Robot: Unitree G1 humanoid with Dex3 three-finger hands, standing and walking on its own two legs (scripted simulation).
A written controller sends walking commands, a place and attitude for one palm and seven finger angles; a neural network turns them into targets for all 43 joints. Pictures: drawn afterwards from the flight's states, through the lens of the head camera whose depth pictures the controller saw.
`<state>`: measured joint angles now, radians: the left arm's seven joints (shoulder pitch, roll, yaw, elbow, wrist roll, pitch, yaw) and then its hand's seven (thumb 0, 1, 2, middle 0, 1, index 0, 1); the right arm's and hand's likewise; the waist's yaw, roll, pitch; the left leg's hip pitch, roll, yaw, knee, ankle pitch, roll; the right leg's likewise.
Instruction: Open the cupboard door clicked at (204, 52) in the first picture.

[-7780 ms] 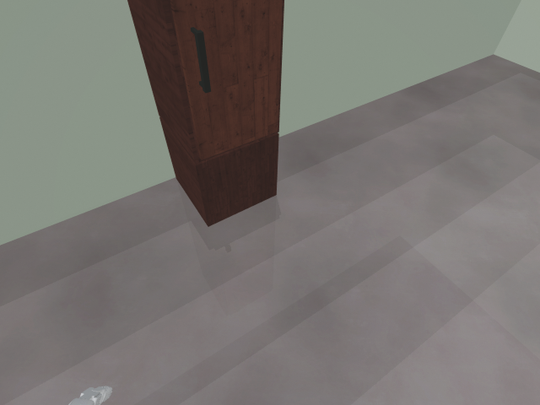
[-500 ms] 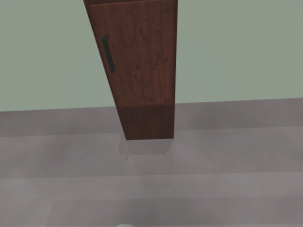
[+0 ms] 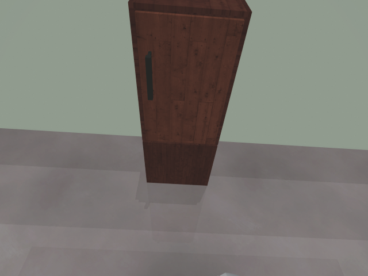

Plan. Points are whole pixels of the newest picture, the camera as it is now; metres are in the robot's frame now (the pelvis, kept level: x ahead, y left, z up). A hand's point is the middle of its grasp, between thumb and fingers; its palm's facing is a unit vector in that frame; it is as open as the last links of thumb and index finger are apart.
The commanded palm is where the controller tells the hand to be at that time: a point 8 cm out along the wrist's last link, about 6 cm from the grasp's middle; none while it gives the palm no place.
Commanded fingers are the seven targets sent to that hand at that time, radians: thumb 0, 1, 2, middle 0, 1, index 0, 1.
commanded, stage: take the last steps up to it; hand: left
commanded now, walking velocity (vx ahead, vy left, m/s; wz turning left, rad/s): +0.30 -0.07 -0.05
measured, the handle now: (150, 76) +0.77 +0.19 +0.03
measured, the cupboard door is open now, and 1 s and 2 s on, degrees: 0 0 0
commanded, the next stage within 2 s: come to a stop and stand still in 0.42 s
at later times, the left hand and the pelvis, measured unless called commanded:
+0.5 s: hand (150, 237) +0.26 +0.11 -0.16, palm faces +0.04 -0.97 -0.24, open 7.1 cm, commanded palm none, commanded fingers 0.00 0.90 0.90 -0.20 -0.30 -0.20 -0.30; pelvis +0.18 -0.08 -0.01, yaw +0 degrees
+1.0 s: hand (147, 256) +0.21 +0.11 -0.18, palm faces +0.04 -0.97 -0.26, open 7.4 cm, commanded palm none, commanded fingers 0.00 0.90 0.90 -0.20 -0.30 -0.20 -0.30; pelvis +0.20 -0.08 -0.02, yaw -2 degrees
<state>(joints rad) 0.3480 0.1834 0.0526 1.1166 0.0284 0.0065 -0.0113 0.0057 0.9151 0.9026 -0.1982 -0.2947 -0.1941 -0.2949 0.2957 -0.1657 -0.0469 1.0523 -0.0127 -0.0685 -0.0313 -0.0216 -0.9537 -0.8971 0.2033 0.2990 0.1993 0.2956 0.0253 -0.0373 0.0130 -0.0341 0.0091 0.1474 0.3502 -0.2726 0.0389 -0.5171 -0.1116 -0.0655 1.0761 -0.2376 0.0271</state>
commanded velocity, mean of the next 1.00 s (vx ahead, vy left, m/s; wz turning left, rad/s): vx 0.03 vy -0.02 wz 0.01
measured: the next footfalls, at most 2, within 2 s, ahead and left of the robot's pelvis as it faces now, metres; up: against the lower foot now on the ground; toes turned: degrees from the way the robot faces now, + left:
right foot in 0.28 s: +0.25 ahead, -0.16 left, +0.00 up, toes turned -9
left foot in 0.70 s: +0.33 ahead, +0.06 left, +0.00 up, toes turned +5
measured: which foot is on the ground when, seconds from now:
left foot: down 0.00-0.28, up 0.30-0.68, down 0.70-1.00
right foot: up 0.00-0.26, down 0.28-0.76, up 0.78-1.00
